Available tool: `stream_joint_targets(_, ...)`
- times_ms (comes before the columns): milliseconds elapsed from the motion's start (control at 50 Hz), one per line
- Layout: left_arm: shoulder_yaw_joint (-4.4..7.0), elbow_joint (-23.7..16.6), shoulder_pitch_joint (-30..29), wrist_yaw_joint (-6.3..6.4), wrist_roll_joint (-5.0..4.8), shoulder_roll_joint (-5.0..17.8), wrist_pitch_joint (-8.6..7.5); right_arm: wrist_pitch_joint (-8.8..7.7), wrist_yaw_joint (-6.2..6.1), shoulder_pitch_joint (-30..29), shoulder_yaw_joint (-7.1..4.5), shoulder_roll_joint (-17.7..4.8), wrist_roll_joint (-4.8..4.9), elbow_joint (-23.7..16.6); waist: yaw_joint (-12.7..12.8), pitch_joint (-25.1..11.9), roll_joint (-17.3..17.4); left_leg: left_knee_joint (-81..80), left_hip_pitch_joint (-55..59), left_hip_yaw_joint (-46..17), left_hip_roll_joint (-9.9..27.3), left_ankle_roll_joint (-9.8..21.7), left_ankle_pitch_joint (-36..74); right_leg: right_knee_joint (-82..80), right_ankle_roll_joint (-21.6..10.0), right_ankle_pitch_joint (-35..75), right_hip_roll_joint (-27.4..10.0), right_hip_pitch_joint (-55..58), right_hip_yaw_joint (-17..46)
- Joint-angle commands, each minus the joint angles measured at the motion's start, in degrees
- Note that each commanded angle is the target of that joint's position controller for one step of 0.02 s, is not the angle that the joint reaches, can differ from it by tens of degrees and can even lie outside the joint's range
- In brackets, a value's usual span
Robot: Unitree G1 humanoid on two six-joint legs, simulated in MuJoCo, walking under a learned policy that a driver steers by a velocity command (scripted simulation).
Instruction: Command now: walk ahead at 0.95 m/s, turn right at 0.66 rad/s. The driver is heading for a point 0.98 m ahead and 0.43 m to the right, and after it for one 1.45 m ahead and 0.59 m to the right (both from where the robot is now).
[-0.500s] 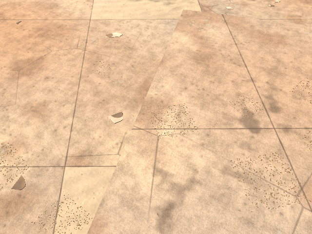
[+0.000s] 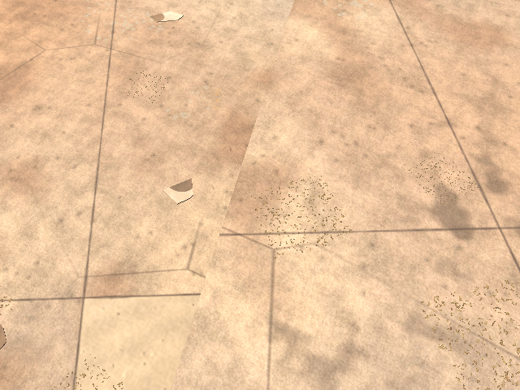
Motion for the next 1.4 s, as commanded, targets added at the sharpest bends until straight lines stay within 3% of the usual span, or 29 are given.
stream_joint_targets(20,0.11,-2.56,0.57,-1.93,0.34,-0.78,1.52,-1.75,-0.05,7.21,-0.29,-2.32,1.1,0.68,-1.56,-4.33,11.68,-12.46,10.44,-8.86,15.12,-6.18,40.96,2.56,0.16,8.0,-2.58,-15.1,-1.61)
stream_joint_targets(140,-1.9,-9.36,-17.09,-4.49,1.05,0.57,2.32,-3.57,-0.88,8.85,0.92,-1.61,0.45,4.33,-1.42,4.54,7.29,-22.64,10.42,5.98,10.13,-6.46,54.49,-14.35,-1.77,21.08,-0.59,-18.35,-10.12)
stream_joint_targets(220,-2.6,-11.25,-18.58,-4.48,1.36,3.76,3.16,-2.66,-3.81,7.48,0.36,-8.11,0.05,4.39,3.31,2.97,4.98,-16.15,11.64,11.76,11.54,-8.04,78.91,-28.28,-5.59,17.42,4.67,-4.09,-16.44)
stream_joint_targets(280,0.5,-4.88,6.46,-3.25,1.97,11.46,4.5,-1.01,-4.96,0.68,-1.88,-14.52,-0.41,1.28,16.34,-8.06,4.31,15.94,4.92,8.65,14.44,-8.18,89.85,-33.33,-10.44,7.8,7.19,23.06,-12.4)
stream_joint_targets(300,2.31,-1.35,15.39,-2.57,0.64,13.67,4.05,0.3,-3.71,-2.63,-2.64,-14.74,0.65,-0.08,19.38,-11.89,-4.24,44.9,-4.23,9.44,6.54,-7.49,48.96,-42.9,-15.04,11.82,5.35,35.73,-6.63)
stream_joint_targets(320,1.92,-1.08,6.56,-1.71,-1.39,12.15,3.91,0.24,-1.77,-5.65,-0.27,-6.79,-0.26,-3.09,11.93,-3.41,-16.03,62.65,-20.93,6.95,-4.0,-5.5,-4.78,-43.56,-16.08,10.85,5.45,31.08,0.85)
stream_joint_targets(340,0.56,-4.23,-2.12,-1.85,-1.13,12.57,3.1,-1.17,-1.23,0.05,1.13,-2.03,-1.14,-7.99,-0.92,-2.94,-12.95,65.47,-31.88,-3.88,-3.24,-6.49,-7.46,-44.98,-20.45,24.87,1.02,30.06,19.41)
stream_joint_targets(360,0.74,-6.49,-4.88,-1.07,0.37,11.78,3.25,-2.95,-0.29,1.71,1.99,-2.04,-1.45,-11.02,-2.49,-7.24,-11.22,61.46,-37.62,-10.24,-3.24,-5.97,-8.48,-60.55,-25.71,-0.37,-7.42,30.51,38.47)
stream_joint_targets(380,0.19,-6.92,-5.21,0.02,2.1,8.37,2.69,-3.98,0.01,0.18,1.48,-6.2,-1.44,-10.22,-3.99,0.73,-1.98,53.69,-38.87,-10.58,0.04,-6.11,-6.56,-71.11,-23.03,-15.32,-9.43,22.07,42.89)
stream_joint_targets(460,0.31,-7.93,-6.72,1.28,1.3,9.34,-1.51,-0.5,-0.23,-4.2,1.75,-7.12,-2.48,-9.86,-8.23,5.7,5.43,34.9,-22.89,-7.95,5.03,-9.13,-0.86,-72.54,-17.22,-1.54,-0.71,-0.93,27.0)
stream_joint_targets(580,2.21,-7.15,-0.15,0.0,0.44,10.98,-3.11,-1.19,1.19,-16.76,3.61,-1.48,1.43,-16.01,0.41,1.22,2.76,5.46,-8.62,-1.36,-0.26,-6.56,19.82,-70.8,-10.08,34.62,4.16,6.2,18.08)
stream_joint_targets(620,2.45,-6.99,-0.83,-0.55,0.02,11.88,-3.58,-1.63,0.46,-9.83,2.2,-4.8,1.45,-15.41,-2.4,-5.95,0.5,-0.26,0.14,-2.32,-3.8,-4.19,16.28,-60.04,-7.08,54.13,5.02,14.41,16.52)
stream_joint_targets(660,3.3,-8.04,-7.02,-1.03,0.61,15.37,-4.12,-1.81,-1.21,8.76,-0.95,-11.28,2.48,-11.89,-15.25,-16.65,-1.15,-3.12,22.2,-5.2,-2.26,-3.39,15.68,-38.8,-4.18,52.38,5.72,9.74,17.43)
stream_joint_targets(700,-0.9,-14.49,-13.44,-0.86,1.32,0.17,-5.23,-1.16,-3.75,25.04,-2.85,-17.15,-1.53,-7.34,-18.68,-21.14,14.46,-8.04,39.56,-29.4,19.9,-3.52,-10.67,-8.42,-3.04,-8.31,11.07,-12.15,10.37)
stream_joint_targets(720,-1.49,-17.31,-7.61,-0.65,-1.08,1.93,-4.45,-1.3,-3.26,15.1,-3.12,-16.1,-2.53,-9.13,-10.56,-20.33,20.49,-18.58,35.26,-55.09,25.29,1.38,-14.92,-3.75,-2.55,-3.74,10.89,-20.77,6.94)
stream_joint_targets(760,-1.16,-15.14,-10.21,-1.13,0.71,5.97,-1.92,-1.49,-2.09,6.6,-2.15,-7.41,-1.21,-10.27,-9.16,-9.58,4.98,-19.33,22.34,-38.7,21.13,4.64,-16.47,-3.71,-1.55,5.14,3.32,-21.44,3.13)
stream_joint_targets(820,-2.34,-19.48,-14.94,-3.83,2.18,1.03,0.08,-2.44,-1.67,11.22,-0.71,-2.91,0.0,-3.94,-7.12,-2.43,4.25,-21.84,13.69,-20.52,16.92,1.56,-0.65,-4.7,-0.71,7.17,-1.75,-24.07,2.07)
stream_joint_targets(1000,-3.92,-28.49,-31.64,-6.42,2.27,0.98,1.3,-5.41,-1.02,15.83,-0.78,-6.88,0.13,1.75,-6.1,6.28,1.47,-29.15,12.03,10.51,11.13,-4.09,45.82,-31.36,-2.63,19.55,0.82,-19.0,-13.56)
stream_joint_targets(1040,-3.87,-26.13,-28.75,-6.18,2.63,1.53,1.17,-4.54,-2.62,17.45,-0.96,-8.96,0.43,1.17,-4.54,0.61,4.78,-21.55,14.58,11.72,11.2,-4.59,77.19,-35.34,-4.08,17.89,7.38,-6.75,-17.1)
stream_joint_targets(1080,-2.86,-20.64,-12.1,-5.36,4.34,3.44,0.26,-2.85,-3.74,15.62,-1.74,-13.99,1.17,0.64,5.08,-4.54,7.41,-0.12,8.12,8.52,15.02,-4.12,89.62,-41.5,-5.4,14.29,11.32,14.22,-13.29)
stream_joint_targets(1100,-1.69,-15.52,0.88,-3.92,4.29,5.02,-0.54,-2.49,-3.42,12.45,-1.49,-13.9,1.82,-0.13,10.83,-8.32,8.13,14.35,3.15,8.62,13.74,-3.09,77.65,-51.63,-7.44,25.64,8.13,28.06,-5.84)
stream_joint_targets(1120,0.1,-13.33,1.05,-2.22,4.54,10.88,-0.71,-2.12,-2.7,13.59,-0.9,-8.27,1.82,-1.7,6.04,-11.97,-0.66,36.35,-10.22,8.89,3.81,-3.27,11.12,-48.17,-8.01,46.64,-2.67,41.99,3.95)
stream_joint_targets(1140,0.83,-16.05,0.63,-1.75,4.36,14.56,-1.04,-1.63,-3.39,23.29,0.27,-3.64,4.36,-3.23,-0.13,-28.75,-6.76,59.76,-19.26,-2.9,0.87,-3.02,-15.8,-37.13,-13.28,97.57,-21.5,57.57,21.31)
stream_joint_targets(1160,1.29,-17.21,1.31,-1.33,2.3,13.79,-0.4,-4.34,-2.2,18.93,-1.0,-11.33,5.4,-3.28,5.87,-41.56,-3.43,62.59,-22.73,-19.42,-1.52,-3.38,-14.33,-48.66,-18.04,80.59,-21.4,59.46,28.54)
stream_joint_targets(1180,1.26,-16.88,-3.59,-1.83,2.59,12.9,-0.79,-4.31,-2.32,15.43,-1.89,-11.57,7.39,-4.18,2.6,-32.6,3.73,59.66,-23.59,-16.96,0.98,-4.24,-11.25,-53.65,-18.86,63.71,-20.5,49.08,23.36)
stream_joint_targets(1200,0.45,-16.63,-9.94,-2.0,1.33,9.53,-1.8,-3.59,-2.84,12.31,-1.95,-10.34,6.6,-4.52,-1.48,-21.06,9.94,53.69,-24.23,-13.23,4.87,-5.51,-6.56,-58.08,-15.81,52.97,-18.1,34.86,17.33)
stream_joint_targets(1240,-1.22,-15.99,-16.58,-1.97,0.87,3.64,-3.52,-0.47,-3.79,14.41,-2.72,-8.14,5.65,-2.18,-6.84,-10.68,7.75,47.16,-16.48,-10.61,8.15,-7.18,-2.37,-63.78,-11.33,49.87,-13.95,15.68,6.02)
stream_joint_targets(1320,-1.41,-13.82,-19.75,-1.24,2.48,1.92,-4.2,1.3,-3.74,10.42,-2.68,-3.01,5.26,-5.11,-8.93,-4.08,-2.35,35.31,-13.69,-6.57,6.73,-7.12,6.81,-69.26,-5.35,52.8,-6.26,1.88,-10.08)
stream_joint_targets(1400,-0.97,-14.25,-20.31,1.97,1.21,3.07,-1.8,0.92,-1.83,5.54,-2.18,-2.14,3.97,-7.36,-6.66,-6.35,-3.07,15.62,-14.13,-1.59,4.64,-6.06,24.29,-66.13,-1.92,47.91,-3.43,10.31,-17.13)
